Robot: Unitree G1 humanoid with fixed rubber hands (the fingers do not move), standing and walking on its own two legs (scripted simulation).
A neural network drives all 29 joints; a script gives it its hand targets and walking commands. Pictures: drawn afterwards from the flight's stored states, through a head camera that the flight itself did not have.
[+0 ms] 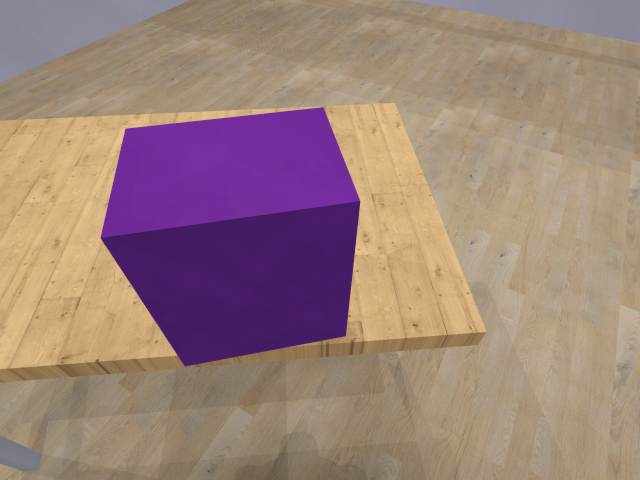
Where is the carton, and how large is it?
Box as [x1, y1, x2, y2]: [101, 107, 359, 365]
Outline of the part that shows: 323,107 125,129 101,233 101,239 184,365 345,335 359,199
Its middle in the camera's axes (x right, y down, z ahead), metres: -0.09 +0.01 +0.51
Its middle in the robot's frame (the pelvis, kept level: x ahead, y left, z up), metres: +0.40 +0.10 +0.09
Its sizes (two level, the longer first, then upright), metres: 0.233 0.171 0.274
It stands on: a table, 0.71 m high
